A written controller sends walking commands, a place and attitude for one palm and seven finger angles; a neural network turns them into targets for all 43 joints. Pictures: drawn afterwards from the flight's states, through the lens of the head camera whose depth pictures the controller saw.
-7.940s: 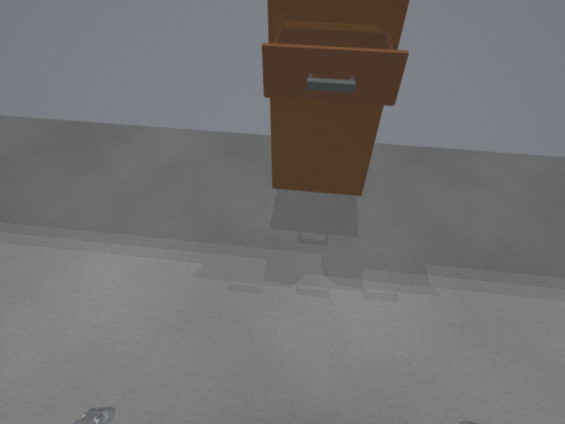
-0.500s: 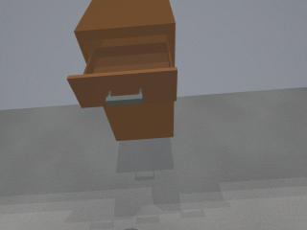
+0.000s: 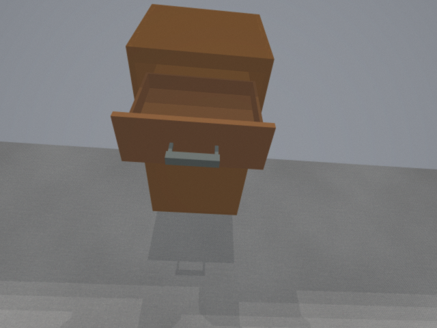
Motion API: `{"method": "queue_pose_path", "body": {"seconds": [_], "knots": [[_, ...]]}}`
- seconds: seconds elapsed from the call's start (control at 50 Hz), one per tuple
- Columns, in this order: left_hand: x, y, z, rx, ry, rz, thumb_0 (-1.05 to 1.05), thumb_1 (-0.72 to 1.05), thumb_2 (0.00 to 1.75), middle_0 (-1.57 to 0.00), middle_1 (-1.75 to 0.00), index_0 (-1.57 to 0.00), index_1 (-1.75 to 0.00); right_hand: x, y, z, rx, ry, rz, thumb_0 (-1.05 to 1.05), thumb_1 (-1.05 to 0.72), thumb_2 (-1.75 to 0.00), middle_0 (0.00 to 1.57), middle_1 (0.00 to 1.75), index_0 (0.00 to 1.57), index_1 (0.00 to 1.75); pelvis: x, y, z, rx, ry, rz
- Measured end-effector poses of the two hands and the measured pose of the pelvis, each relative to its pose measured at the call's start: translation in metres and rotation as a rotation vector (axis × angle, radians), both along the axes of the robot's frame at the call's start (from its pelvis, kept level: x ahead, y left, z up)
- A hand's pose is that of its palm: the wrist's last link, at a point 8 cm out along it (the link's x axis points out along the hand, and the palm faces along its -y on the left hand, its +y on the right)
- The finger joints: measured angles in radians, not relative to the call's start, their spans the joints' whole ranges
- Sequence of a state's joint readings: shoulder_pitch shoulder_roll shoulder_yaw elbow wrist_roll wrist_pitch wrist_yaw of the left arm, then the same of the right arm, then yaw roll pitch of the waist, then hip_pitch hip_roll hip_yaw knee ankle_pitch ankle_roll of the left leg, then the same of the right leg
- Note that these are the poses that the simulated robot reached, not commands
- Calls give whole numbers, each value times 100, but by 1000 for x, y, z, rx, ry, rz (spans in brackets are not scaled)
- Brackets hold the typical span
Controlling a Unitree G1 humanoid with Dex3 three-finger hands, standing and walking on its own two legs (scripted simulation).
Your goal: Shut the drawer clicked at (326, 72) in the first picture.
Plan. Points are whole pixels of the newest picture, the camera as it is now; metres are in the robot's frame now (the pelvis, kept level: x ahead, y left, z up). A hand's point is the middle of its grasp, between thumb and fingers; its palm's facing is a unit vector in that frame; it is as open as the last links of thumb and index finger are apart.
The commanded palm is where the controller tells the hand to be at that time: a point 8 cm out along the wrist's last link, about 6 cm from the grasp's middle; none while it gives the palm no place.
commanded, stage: take the last steps up to it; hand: left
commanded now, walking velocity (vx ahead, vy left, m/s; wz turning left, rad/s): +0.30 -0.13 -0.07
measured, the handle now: (193, 153) +0.54 +0.11 -0.01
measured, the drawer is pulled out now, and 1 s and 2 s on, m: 0.29 0.29 0.29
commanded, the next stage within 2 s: come to a stop and stand still in 0.62 s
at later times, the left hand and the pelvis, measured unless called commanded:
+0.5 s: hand (192, 290) +0.25 +0.07 -0.17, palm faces +0.01 -0.97 -0.23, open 7.3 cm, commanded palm none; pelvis +0.15 -0.11 -0.01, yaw +0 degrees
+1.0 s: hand out of the picture +0.17 +0.04 -0.18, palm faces +0.11 -0.99 -0.09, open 7.4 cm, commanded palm none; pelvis +0.23 -0.09 +0.00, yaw +0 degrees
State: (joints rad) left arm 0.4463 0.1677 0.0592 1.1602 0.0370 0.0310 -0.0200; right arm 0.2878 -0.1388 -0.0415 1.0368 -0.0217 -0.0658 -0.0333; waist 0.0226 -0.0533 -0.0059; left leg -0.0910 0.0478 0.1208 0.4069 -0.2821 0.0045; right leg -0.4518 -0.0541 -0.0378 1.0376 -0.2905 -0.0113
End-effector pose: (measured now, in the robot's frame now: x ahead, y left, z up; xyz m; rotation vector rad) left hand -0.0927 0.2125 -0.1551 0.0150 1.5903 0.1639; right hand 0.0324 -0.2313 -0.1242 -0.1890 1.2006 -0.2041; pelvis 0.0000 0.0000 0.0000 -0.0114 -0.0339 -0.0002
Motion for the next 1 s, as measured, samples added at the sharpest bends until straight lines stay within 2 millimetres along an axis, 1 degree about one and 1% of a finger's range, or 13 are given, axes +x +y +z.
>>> {"method": "queue_pose_path", "body": {"seconds": [0.12, 0.24, 0.32, 0.38, 0.42, 0.48, 0.54, 0.62, 0.7, 0.78, 0.84, 0.92, 1.0], "knots": [[103, 7, 2, 47, -165, -52, 1, 92, 90, -20, -30, -19, -30, -40, -4, -6, 32, 182, -63, 0, -93, -89, 20, 30, 20, 30, 30, -14, 1, 14, 7, -14], [222, -17, 8, 83, -295, -159, 1, 92, 90, -19, -29, -19, -30, -65, -15, -16, 100, 344, -155, 0, -91, -89, 20, 30, 20, 30, 70, -44, -7, 27, 14, -32], [299, -46, 6, 118, -402, -220, 1, 92, 90, -20, -30, -19, -30, -60, -37, -35, 149, 435, -193, 0, -91, -89, 20, 30, 20, 30, 106, -75, -24, 38, 21, -29], [329, -67, 5, 141, -462, -213, 1, 91, 90, -20, -30, -19, -30, -33, -62, -48, 159, 451, -183, 1, -91, -89, 20, 30, 20, 30, 124, -93, -32, 30, 11, -26], [334, -79, 9, 137, -458, -202, 0, 91, 90, -20, -30, -19, -30, 0, -79, -49, 143, 397, -165, 1, -91, -89, 20, 30, 20, 30, 134, -100, -27, 21, 2, -20], [331, -96, 14, 124, -425, -177, 0, 92, 90, -20, -30, -20, -30, 61, -102, -45, 111, 273, -122, 1, -91, -89, 20, 30, 20, 30, 148, -108, -17, 12, 0, -11], [327, -98, 19, 143, -410, -134, -1, 95, 90, -20, -30, -20, -30, 120, -116, -36, 87, 154, -74, 1, -91, -90, 19, 30, 19, 30, 163, -115, -10, 0, 4, 3], [314, -105, 15, 124, -364, -99, 0, 95, 90, -20, -30, -20, -30, 185, -122, -24, 72, 42, -19, 0, -91, -90, 19, 30, 19, 30, 180, -121, -6, -12, 6, 15], [294, -115, 6, 80, -293, -50, 0, 93, 90, -20, -30, -20, -30, 235, -115, -14, 69, -20, 38, 0, -91, -90, 19, 30, 19, 30, 196, -120, -4, -22, 7, 21], [271, -121, -4, 36, -204, 8, 0, 92, 90, -20, -30, -20, -30, 269, -98, -9, 65, -47, 90, 0, -91, -90, 19, 30, 19, 30, 212, -113, -6, -29, 4, 29], [258, -123, -11, 10, -133, 37, 1, 92, 90, -20, -30, -20, -30, 283, -85, -9, 53, -61, 101, -1, -92, -90, 19, 30, 19, 30, 222, -105, -8, -26, -4, 33], [251, -124, -8, -11, -72, 35, 1, 92, 90, -20, -30, -20, -30, 290, -72, -6, 47, -47, 99, -2, -93, -89, 20, 30, 20, 30, 230, -97, -3, -6, -8, 17], [253, -120, -2, -14, -50, 15, 1, 91, 90, -20, -30, -20, -30, 287, -67, -7, 51, -28, 73, -2, -94, -89, 20, 30, 20, 30, 232, -90, -1, 4, -1, 7]]}}
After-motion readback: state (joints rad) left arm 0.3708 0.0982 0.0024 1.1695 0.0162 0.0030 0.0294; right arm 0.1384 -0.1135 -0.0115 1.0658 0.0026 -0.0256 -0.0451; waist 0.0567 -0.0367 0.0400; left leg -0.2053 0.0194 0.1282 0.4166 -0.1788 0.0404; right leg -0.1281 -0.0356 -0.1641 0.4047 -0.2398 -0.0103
